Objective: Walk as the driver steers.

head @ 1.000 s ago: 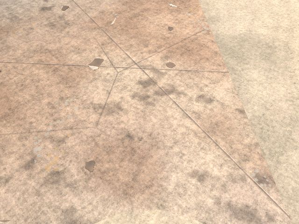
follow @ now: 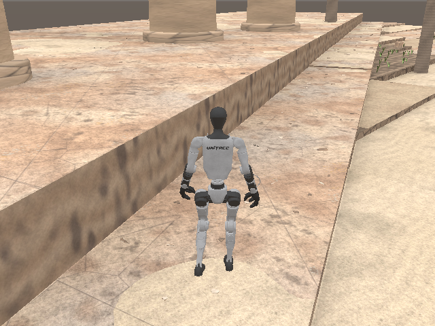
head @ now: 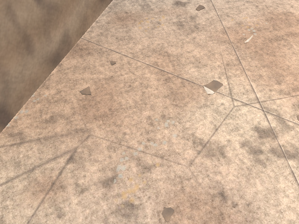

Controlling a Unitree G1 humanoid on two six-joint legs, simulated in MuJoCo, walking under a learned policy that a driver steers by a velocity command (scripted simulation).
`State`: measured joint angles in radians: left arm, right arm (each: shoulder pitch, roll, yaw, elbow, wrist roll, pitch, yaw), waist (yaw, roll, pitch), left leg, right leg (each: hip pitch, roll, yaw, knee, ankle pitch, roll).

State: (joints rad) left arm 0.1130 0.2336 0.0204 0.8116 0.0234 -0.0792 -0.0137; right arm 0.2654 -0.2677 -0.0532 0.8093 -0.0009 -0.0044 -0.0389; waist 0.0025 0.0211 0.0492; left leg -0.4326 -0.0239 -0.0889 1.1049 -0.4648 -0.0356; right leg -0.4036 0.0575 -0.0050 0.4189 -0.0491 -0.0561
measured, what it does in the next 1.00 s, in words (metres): walks ahead, turning right: left foot, then right foot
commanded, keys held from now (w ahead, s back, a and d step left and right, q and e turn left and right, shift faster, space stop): e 0.64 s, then w+e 0.08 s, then w+q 0.28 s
